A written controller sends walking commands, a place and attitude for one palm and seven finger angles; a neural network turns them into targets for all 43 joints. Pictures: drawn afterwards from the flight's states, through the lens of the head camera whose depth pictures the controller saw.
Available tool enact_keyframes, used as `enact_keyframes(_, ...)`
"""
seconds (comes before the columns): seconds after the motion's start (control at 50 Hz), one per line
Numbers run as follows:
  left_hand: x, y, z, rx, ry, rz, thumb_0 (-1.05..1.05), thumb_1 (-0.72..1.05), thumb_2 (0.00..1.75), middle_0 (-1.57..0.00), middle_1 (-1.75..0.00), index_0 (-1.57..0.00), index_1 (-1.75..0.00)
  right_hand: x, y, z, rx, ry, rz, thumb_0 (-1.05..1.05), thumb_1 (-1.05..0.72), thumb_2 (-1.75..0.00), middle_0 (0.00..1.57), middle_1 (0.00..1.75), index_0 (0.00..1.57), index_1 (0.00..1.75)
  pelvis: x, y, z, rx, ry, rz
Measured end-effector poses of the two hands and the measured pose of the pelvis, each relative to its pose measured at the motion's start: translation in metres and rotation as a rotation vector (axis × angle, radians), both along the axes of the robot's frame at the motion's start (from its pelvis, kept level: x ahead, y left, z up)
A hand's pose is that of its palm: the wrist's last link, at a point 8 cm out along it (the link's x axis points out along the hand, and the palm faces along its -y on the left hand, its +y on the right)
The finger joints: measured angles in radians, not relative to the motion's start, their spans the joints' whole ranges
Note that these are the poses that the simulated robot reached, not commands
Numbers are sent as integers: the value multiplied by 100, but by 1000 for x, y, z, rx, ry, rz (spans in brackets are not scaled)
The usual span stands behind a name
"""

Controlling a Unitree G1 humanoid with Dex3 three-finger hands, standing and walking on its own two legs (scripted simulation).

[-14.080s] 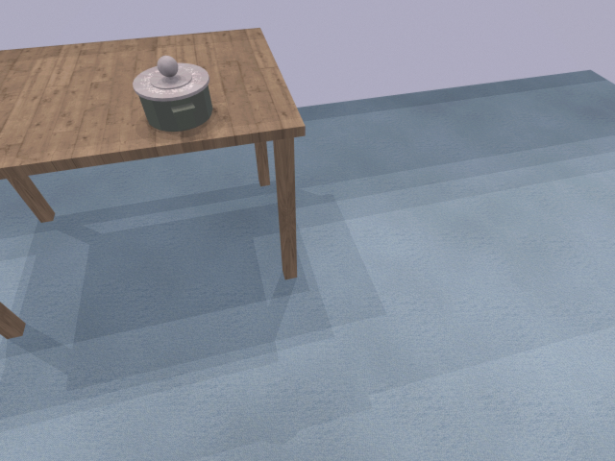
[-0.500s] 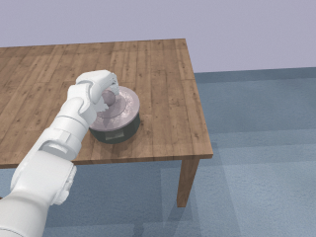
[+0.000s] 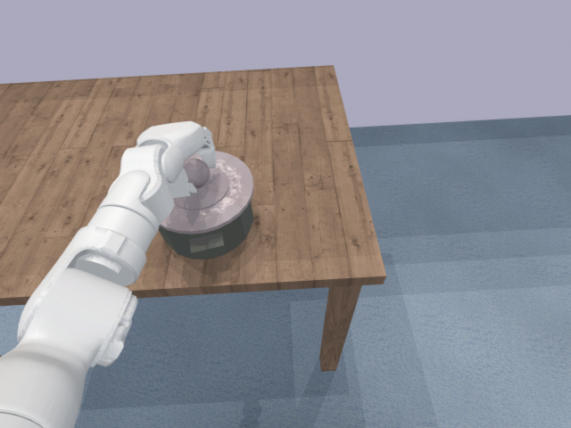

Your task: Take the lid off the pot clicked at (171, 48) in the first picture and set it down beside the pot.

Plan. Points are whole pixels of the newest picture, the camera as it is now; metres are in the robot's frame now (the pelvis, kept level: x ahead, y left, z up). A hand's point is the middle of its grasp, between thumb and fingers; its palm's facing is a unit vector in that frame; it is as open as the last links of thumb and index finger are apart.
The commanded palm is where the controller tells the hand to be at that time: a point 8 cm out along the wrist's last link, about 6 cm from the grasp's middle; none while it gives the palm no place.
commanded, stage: lift the lid straight up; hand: left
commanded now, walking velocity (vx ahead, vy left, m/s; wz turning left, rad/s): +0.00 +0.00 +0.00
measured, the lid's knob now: (194, 173) +0.49 +0.14 +0.08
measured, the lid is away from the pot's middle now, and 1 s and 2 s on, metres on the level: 0.00 0.01 0.02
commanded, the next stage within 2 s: move the lid sideways beside the pot in 1.70 s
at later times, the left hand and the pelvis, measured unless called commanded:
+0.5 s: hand (178, 153) +0.46 +0.14 +0.14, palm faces -0.33 -0.10 -0.94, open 8.1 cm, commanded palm +0.46 +0.15 +0.23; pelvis +0.00 +0.00 +0.00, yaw +0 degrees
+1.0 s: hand (170, 131) +0.46 +0.14 +0.19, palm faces -0.29 -0.09 -0.95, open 8.1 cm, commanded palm +0.46 +0.15 +0.27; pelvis +0.00 +0.00 +0.00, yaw +1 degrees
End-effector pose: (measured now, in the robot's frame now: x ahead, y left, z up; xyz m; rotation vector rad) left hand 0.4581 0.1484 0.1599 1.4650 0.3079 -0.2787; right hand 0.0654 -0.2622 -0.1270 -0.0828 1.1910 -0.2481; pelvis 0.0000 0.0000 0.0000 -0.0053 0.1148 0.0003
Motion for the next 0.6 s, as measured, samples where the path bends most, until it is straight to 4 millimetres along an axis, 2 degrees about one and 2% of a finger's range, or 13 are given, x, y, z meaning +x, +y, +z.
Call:
enact_keyframes(0.18, 2, 1, 14, -1, -28, 7, 0, 24, 81, -82, -106, -55, -92, 2, 1, -1, 7, -8, 13, 0, -90, -90, 20, 30, 20, 30, 1, -1, 1, 2, -4, 3)
enact_keyframes(0.6, 1, -2, 50, -5, -54, 24, 0, 26, 82, -88, -109, -53, -91, 27, -2, 5, 6, -70, 52, 0, -91, -90, 20, 30, 20, 30, 1, -4, 2, 7, -24, 8)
